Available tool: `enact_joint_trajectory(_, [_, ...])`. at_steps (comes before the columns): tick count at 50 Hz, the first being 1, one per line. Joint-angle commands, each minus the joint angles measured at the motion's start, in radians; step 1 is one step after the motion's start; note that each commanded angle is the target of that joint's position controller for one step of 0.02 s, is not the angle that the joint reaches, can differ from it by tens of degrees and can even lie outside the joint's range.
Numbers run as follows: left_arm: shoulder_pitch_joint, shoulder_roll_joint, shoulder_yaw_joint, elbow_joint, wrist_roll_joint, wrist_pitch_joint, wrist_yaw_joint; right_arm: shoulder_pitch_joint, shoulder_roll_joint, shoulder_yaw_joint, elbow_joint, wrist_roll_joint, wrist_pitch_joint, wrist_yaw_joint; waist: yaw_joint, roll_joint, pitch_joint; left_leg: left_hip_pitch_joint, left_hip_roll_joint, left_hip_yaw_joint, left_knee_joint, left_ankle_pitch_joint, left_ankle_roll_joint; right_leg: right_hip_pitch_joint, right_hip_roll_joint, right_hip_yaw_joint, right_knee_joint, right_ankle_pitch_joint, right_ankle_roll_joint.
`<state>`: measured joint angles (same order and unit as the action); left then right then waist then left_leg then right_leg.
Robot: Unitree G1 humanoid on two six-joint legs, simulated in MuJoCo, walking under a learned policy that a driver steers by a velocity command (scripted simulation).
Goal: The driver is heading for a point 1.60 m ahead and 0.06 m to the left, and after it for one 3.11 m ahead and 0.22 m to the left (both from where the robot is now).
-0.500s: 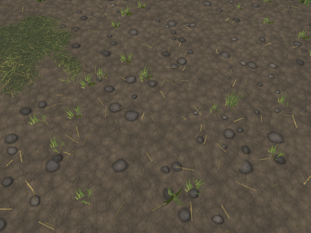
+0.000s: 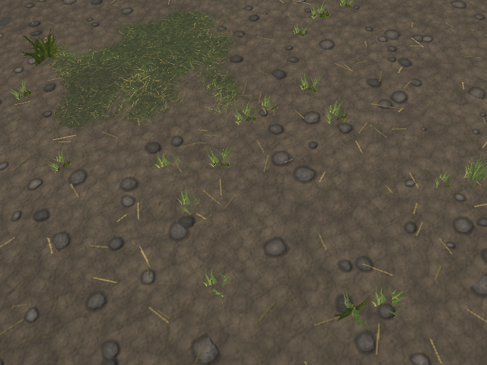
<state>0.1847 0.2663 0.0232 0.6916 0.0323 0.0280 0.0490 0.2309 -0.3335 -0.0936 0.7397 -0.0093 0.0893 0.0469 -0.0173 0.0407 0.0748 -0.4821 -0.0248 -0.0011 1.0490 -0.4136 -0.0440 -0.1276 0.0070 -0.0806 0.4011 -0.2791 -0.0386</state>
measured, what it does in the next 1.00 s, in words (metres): steps on the spot: left foot, then right foot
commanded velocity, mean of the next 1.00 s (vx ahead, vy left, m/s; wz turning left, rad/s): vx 0.00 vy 0.00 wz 0.03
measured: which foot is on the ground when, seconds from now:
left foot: up 0.00-0.18, down 0.20-0.76, up 0.78-1.00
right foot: down 0.00-0.20, up 0.22-0.74, down 0.76-1.00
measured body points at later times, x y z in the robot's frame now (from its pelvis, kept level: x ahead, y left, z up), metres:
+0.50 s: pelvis +0.01 +0.05 +0.00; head +0.03 +0.09 +0.45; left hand +0.01 +0.35 -0.13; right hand +0.23 -0.15 -0.09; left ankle -0.01 +0.12 -0.74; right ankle +0.08 -0.08 -0.69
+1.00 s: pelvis +0.04 +0.03 +0.00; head +0.09 +0.00 +0.45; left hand +0.14 +0.33 -0.09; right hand +0.18 -0.26 -0.12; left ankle +0.05 +0.18 -0.68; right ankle +0.02 -0.05 -0.74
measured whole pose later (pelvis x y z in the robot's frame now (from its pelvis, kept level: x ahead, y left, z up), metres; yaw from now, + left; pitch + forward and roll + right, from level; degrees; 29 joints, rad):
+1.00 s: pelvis +0.04 +0.03 +0.00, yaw -4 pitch +2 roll +1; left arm 0.27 0.33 0.08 0.71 -0.01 0.05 0.00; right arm 0.12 -0.33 -0.04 0.69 -0.02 0.05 -0.01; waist 0.02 0.03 0.09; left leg -0.51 -0.01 -0.08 0.99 -0.39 -0.06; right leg -0.21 0.13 0.18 0.43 -0.23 -0.09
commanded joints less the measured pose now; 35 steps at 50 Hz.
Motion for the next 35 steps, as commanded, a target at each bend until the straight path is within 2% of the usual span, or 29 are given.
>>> enact_joint_trajectory(1, [0.043, 0.152, 0.044, -0.044, 0.003, -0.013, -0.002, -0.081, -0.048, -0.002, -0.113, 0.003, -0.003, 0.019, 0.059, -0.191, -0.063, -0.100, 0.037, 0.027, -0.084, -0.004, -0.012, 0.159, -0.274, 0.099, -0.042, 0.599, -0.152])
enact_joint_trajectory(5, [0.031, 0.186, 0.060, -0.042, 0.000, -0.020, -0.026, -0.106, -0.038, 0.004, -0.154, 0.010, -0.001, 0.024, 0.055, -0.217, -0.079, 0.060, 0.028, 0.098, -0.263, -0.015, 0.029, 0.089, -0.295, 0.012, 0.015, 0.619, -0.117])
enact_joint_trajectory(8, [0.027, 0.198, 0.070, -0.043, -0.023, -0.024, -0.040, -0.084, -0.046, -0.003, -0.168, 0.004, -0.004, 0.016, 0.032, -0.212, -0.099, 0.163, 0.005, 0.129, -0.405, 0.012, 0.065, 0.050, -0.316, -0.033, 0.129, 0.593, -0.072])
enact_joint_trajectory(9, [0.018, 0.199, 0.073, -0.041, -0.034, -0.022, -0.044, -0.017, -0.048, -0.008, -0.151, -0.006, -0.013, 0.006, -0.017, -0.156, -0.124, 0.276, -0.008, 0.114, -0.527, 0.108, 0.087, -0.015, -0.301, -0.080, 0.253, 0.552, -0.030])
enact_joint_trajectory(10, [0.042, 0.191, 0.072, -0.044, -0.040, -0.024, -0.049, 0.086, -0.120, -0.031, -0.125, -0.023, -0.028, -0.014, -0.074, 0.002, -0.171, 0.461, 0.063, -0.076, -0.663, 0.259, 0.134, -0.185, -0.239, -0.122, 0.492, 0.352, 0.036])
enact_joint_trajectory(11, [0.015, 0.081, 0.040, -0.137, -0.016, -0.017, -0.054, 0.102, -0.312, -0.069, -0.148, -0.008, -0.040, -0.025, -0.034, 0.280, -0.178, 0.575, 0.381, -0.577, -0.703, 0.667, 0.285, -0.540, -0.035, -0.112, 0.715, -0.393, 0.118])
enact_joint_trajectory(12, [-0.057, 0.121, 0.041, -0.139, 0.016, 0.000, -0.039, 0.185, -0.285, -0.077, -0.137, 0.019, -0.044, -0.021, -0.117, 0.120, -0.239, 0.565, 0.399, -0.583, -0.697, 0.717, 0.385, -0.544, -0.035, 0.100, 0.820, -0.423, 0.112])
enact_joint_trajectory(13, [-0.045, 0.123, 0.042, -0.128, -0.001, 0.005, -0.035, 0.128, -0.235, -0.058, -0.133, 0.014, -0.042, -0.026, -0.072, 0.091, -0.174, 0.511, 0.365, -0.480, -0.699, 0.636, 0.382, -0.555, -0.055, 0.120, 0.842, -0.335, 0.103])
enact_joint_trajectory(14, [-0.035, 0.134, 0.044, -0.104, -0.013, 0.001, -0.033, 0.037, -0.171, -0.037, -0.143, 0.011, -0.035, -0.035, -0.032, 0.055, -0.092, 0.421, 0.296, -0.379, -0.722, 0.553, 0.336, -0.534, -0.080, 0.120, 0.794, -0.220, 0.095])
enact_joint_trajectory(15, [-0.025, 0.147, 0.050, -0.091, -0.008, -0.001, -0.030, -0.041, -0.129, -0.020, -0.156, 0.013, -0.033, -0.044, 0.003, 0.062, -0.071, 0.375, 0.227, -0.317, -0.730, 0.516, 0.286, -0.498, -0.088, 0.116, 0.733, -0.146, 0.092])
enact_joint_trajectory(16, [0.015, 0.160, 0.053, -0.065, 0.003, 0.003, -0.033, -0.071, -0.105, -0.010, -0.162, 0.012, -0.034, -0.049, 0.018, 0.081, -0.089, 0.349, 0.191, -0.271, -0.721, 0.596, 0.271, -0.443, -0.074, 0.097, 0.730, -0.106, 0.095])
enact_joint_trajectory(18, [0.059, 0.148, 0.050, -0.036, -0.001, 0.014, -0.043, -0.047, -0.107, -0.003, -0.145, 0.008, -0.044, -0.044, 0.025, 0.050, -0.138, 0.347, 0.179, -0.238, -0.709, 0.688, 0.262, -0.389, -0.051, 0.088, 0.722, -0.084, 0.095])
enact_joint_trajectory(20, [0.055, 0.129, 0.045, -0.030, -0.011, 0.022, -0.046, -0.017, -0.117, -0.003, -0.126, 0.004, -0.053, -0.042, 0.015, 0.040, -0.133, 0.358, 0.181, -0.247, -0.722, 0.649, 0.261, -0.393, -0.045, 0.089, 0.671, -0.074, 0.091])
enact_joint_trajectory(22, [0.065, 0.115, 0.039, -0.008, -0.014, 0.030, -0.048, -0.021, -0.076, 0.017, -0.116, -0.004, -0.060, -0.046, 0.010, 0.055, -0.127, 0.369, 0.189, -0.229, -0.755, 0.564, 0.257, -0.376, -0.050, 0.084, 0.593, -0.057, 0.085])
enact_joint_trajectory(24, [0.058, 0.085, 0.027, 0.013, -0.015, 0.034, -0.052, -0.034, -0.016, 0.047, -0.099, -0.016, -0.070, -0.053, 0.006, 0.062, -0.111, 0.329, 0.184, -0.189, -0.787, 0.456, 0.237, -0.284, -0.060, 0.091, 0.457, -0.036, 0.075])
enact_joint_trajectory(25, [0.049, 0.078, 0.023, 0.021, -0.017, 0.035, -0.055, -0.032, -0.015, 0.053, -0.088, -0.024, -0.074, -0.055, -0.003, 0.070, -0.095, 0.299, 0.185, -0.169, -0.796, 0.407, 0.230, -0.232, -0.050, 0.089, 0.400, -0.036, 0.067])
enact_joint_trajectory(26, [0.035, 0.091, 0.027, 0.020, -0.019, 0.036, -0.057, -0.026, -0.042, 0.048, -0.077, -0.030, -0.076, -0.059, -0.013, 0.080, -0.073, 0.286, 0.193, -0.165, -0.791, 0.383, 0.233, -0.214, -0.032, 0.084, 0.378, -0.052, 0.058])
enact_joint_trajectory(28, [0.020, 0.129, 0.040, 0.010, -0.021, 0.033, -0.061, -0.006, -0.098, 0.032, -0.061, -0.028, -0.071, -0.066, -0.019, 0.078, -0.044, 0.310, 0.232, -0.182, -0.759, 0.414, 0.255, -0.248, -0.007, 0.082, 0.383, -0.113, 0.042])
enact_joint_trajectory(29, [0.022, 0.133, 0.042, 0.007, -0.022, 0.029, -0.064, 0.001, -0.105, 0.029, -0.056, -0.023, -0.067, -0.069, -0.017, 0.067, -0.040, 0.332, 0.254, -0.190, -0.742, 0.459, 0.267, -0.266, -0.008, 0.080, 0.386, -0.137, 0.037])
enact_joint_trajectory(32, [0.030, 0.114, 0.039, 0.000, -0.026, 0.020, -0.070, -0.007, -0.094, 0.027, -0.051, -0.016, -0.065, -0.078, -0.009, 0.039, -0.052, 0.395, 0.298, -0.183, -0.687, 0.636, 0.285, -0.277, -0.014, 0.060, 0.373, -0.197, 0.024])
enact_joint_trajectory(35, [0.051, 0.096, 0.038, -0.010, -0.037, 0.015, -0.074, -0.031, -0.095, 0.021, -0.047, -0.014, -0.065, -0.081, 0.004, 0.043, -0.082, 0.428, 0.303, -0.137, -0.619, 0.738, 0.264, -0.227, 0.000, 0.034, 0.277, -0.191, 0.006])
Velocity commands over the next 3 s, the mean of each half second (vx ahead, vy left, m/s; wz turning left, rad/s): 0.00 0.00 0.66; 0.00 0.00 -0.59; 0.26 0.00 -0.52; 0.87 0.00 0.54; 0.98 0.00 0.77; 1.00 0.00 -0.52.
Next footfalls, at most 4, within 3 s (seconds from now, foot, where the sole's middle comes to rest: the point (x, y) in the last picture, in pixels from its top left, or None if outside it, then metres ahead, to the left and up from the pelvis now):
0.20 left None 0.03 0.13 -0.78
0.76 right None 0.06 -0.04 -0.78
1.26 left None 0.16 0.14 -0.78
1.72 right None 0.28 -0.16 -0.78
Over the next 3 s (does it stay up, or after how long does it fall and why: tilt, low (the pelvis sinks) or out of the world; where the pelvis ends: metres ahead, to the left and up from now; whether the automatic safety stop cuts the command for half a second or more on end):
stays up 1.30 0.13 -0.01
